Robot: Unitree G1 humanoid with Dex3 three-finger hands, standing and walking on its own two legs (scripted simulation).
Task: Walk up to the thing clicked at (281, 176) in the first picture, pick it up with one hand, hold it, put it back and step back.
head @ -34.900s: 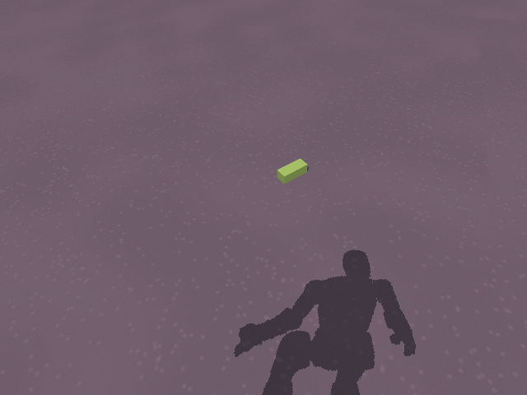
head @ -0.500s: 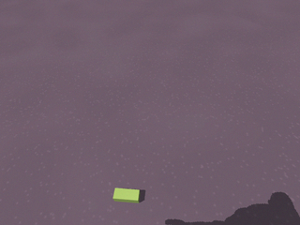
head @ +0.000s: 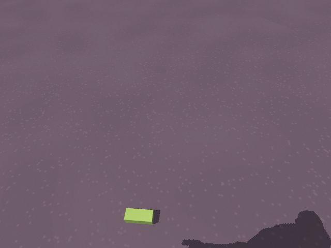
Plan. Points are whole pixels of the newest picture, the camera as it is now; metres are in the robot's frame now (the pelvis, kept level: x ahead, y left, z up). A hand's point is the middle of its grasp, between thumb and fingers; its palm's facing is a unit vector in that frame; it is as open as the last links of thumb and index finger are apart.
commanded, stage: stand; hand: left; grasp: from above
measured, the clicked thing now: (139, 216) +0.43 +0.23 -0.75
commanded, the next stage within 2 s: step back in 0.14 s
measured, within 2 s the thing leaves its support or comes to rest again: neither
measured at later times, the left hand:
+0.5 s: hand out of the picture +0.09 +0.31 -0.18, palm faces -0.02 -0.92 -0.39, open 7.4 cm
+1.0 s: hand out of the picture -0.05 +0.27 -0.16, palm faces -0.10 -0.91 -0.41, open 7.4 cm
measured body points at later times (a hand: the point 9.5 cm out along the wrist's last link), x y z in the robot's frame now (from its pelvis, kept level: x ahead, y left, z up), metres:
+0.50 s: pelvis -0.06 +0.04 -0.03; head +0.01 +0.06 +0.42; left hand +0.09 +0.35 -0.16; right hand +0.01 -0.29 -0.14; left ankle -0.05 +0.13 -0.75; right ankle -0.04 -0.12 -0.72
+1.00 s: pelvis -0.17 +0.02 -0.02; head -0.11 -0.01 +0.42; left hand -0.05 +0.32 -0.13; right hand -0.09 -0.31 -0.15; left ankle -0.15 +0.15 -0.68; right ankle -0.16 -0.09 -0.75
